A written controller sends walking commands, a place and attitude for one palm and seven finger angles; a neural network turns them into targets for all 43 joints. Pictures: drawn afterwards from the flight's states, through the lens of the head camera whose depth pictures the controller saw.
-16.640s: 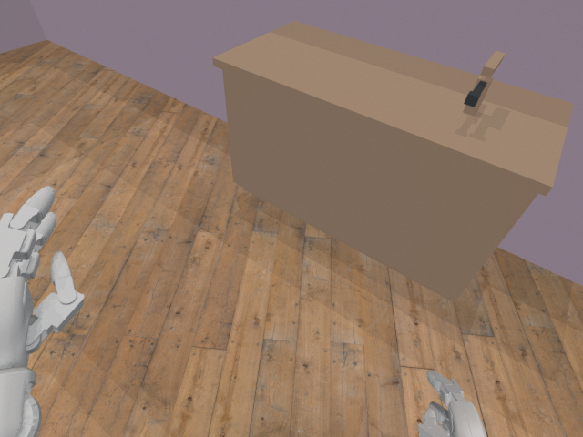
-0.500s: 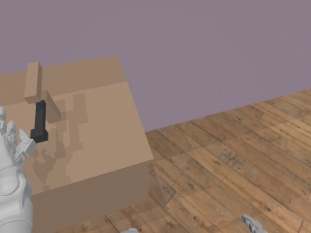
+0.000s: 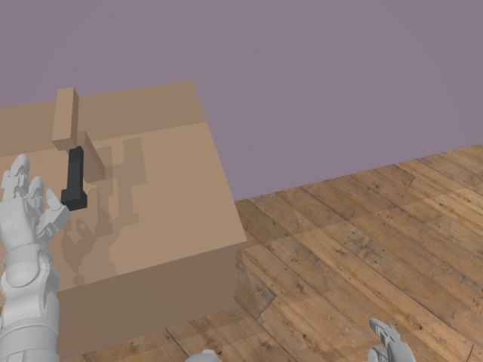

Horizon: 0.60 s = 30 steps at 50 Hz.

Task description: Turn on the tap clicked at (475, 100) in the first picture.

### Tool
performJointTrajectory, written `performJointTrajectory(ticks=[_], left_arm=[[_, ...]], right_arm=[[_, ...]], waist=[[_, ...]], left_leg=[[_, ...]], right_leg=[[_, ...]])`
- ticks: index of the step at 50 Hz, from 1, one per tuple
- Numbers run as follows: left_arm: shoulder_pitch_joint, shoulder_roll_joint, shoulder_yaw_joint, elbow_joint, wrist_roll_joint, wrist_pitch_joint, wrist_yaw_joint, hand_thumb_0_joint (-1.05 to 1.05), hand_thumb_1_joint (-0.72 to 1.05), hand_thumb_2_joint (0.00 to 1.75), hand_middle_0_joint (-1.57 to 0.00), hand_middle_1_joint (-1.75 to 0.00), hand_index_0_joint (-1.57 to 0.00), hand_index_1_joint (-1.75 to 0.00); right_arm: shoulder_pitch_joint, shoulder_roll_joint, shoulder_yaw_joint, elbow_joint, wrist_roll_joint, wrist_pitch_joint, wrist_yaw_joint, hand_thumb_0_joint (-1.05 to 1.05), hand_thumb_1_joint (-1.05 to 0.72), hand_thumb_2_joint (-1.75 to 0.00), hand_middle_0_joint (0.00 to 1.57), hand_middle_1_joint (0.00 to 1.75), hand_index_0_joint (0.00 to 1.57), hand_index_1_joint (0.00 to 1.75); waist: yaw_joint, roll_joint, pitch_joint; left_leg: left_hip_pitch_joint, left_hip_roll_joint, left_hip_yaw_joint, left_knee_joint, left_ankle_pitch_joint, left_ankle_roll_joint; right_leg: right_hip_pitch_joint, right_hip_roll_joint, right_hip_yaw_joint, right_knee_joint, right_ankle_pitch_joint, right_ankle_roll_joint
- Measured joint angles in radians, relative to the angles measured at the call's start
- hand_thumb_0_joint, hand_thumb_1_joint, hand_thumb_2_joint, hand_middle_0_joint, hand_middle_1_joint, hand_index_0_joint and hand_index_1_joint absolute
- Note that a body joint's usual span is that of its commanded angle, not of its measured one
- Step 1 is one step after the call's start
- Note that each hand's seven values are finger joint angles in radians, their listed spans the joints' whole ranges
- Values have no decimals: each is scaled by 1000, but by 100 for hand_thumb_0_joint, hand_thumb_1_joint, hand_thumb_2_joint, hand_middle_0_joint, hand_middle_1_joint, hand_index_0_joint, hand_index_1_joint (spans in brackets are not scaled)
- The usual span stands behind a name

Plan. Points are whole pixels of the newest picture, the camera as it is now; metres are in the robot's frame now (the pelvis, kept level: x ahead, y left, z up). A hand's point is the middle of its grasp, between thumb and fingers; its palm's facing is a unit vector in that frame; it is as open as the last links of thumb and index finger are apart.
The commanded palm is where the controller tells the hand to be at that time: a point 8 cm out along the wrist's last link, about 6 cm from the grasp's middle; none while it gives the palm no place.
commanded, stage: reach beside the lever's end, fingers flat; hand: left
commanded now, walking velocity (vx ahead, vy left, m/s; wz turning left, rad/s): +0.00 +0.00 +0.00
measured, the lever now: (74, 198) +0.34 +0.29 +0.07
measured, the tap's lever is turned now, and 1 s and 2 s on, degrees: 0 8 32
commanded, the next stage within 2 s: push the lever round in 0.12 s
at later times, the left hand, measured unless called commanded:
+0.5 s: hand (67, 215) +0.32 +0.30 +0.06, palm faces +0.53 -0.84 -0.08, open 7.8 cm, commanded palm +0.27 +0.33 +0.06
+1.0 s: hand (82, 213) +0.32 +0.28 +0.06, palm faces +0.55 -0.83 -0.09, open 7.7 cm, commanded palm +0.28 +0.30 +0.06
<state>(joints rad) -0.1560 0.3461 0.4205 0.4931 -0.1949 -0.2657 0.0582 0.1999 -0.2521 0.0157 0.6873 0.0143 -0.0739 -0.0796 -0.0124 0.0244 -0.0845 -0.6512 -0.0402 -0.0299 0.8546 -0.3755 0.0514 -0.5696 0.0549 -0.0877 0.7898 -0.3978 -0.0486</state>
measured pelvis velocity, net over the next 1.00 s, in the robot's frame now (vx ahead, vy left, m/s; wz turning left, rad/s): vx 0.01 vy -0.01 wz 0.00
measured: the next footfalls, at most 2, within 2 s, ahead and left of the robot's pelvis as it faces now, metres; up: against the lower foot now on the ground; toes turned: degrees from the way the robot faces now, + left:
none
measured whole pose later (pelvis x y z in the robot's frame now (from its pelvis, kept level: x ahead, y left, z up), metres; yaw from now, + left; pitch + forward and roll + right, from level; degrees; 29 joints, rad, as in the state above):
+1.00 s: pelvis +0.01 -0.01 +0.00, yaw +0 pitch +9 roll -2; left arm -0.09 0.27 0.38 0.43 -0.16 -0.29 0.17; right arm 0.22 -0.25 0.00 0.69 0.01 -0.05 -0.05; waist -0.01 0.03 -0.09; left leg -0.63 -0.03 -0.03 0.85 -0.38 0.04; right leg -0.55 0.07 -0.09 0.79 -0.41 -0.07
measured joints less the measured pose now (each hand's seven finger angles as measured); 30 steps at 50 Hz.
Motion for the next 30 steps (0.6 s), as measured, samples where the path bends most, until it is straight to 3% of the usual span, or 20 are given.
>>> performJointTrajectory(ticks=[4, 8, 17, 24, 30], left_arm=[[36, -11, 19, -20, 10, 22, 37, 1, 90, 90, -16, -15, -16, -15], [93, -22, 32, -62, 19, -11, 72, 1, 90, 90, -16, -15, -16, -15], [115, -30, 23, -75, -5, -37, 38, 1, 90, 90, -15, -15, -15, -15], [80, -49, -11, -85, 14, -51, 58, 1, 90, 90, -15, -15, -15, -15], [68, -43, -16, -65, 17, -15, 74, 1, 90, 90, -15, -15, -16, -15]], right_arm=[[22, 8, 0, -24, -6, 10, 14, 1, -91, -90, 20, 30, 21, 30], [45, 7, -8, -26, -11, 15, 32, 1, -91, -90, 20, 30, 21, 30], [38, -4, -16, 9, -4, 17, 20, 1, -91, -90, 20, 30, 21, 30], [10, -2, -17, 14, -11, 3, 13, 1, -91, -90, 20, 30, 21, 30], [5, 6, -8, -11, -6, 12, 18, 1, -91, -90, 20, 30, 21, 30]], waist=[[-8, -2, -11], [-6, 1, -19], [8, 0, 0], [3, -2, -1], [-3, -1, -9]], left_leg=[[19, 4, 14, -23, 4, 1], [28, 7, 19, -23, -3, 2], [18, 4, 4, 0, -10, 0], [8, 3, 0, 6, -7, -3], [18, 7, 7, -6, -5, -6]], right_leg=[[12, 4, 16, -18, 7, 1], [20, 7, 21, -20, 4, 2], [18, 5, 5, -4, -6, -1], [7, 3, 1, 5, -6, -3], [12, 6, 8, -1, -3, -6]])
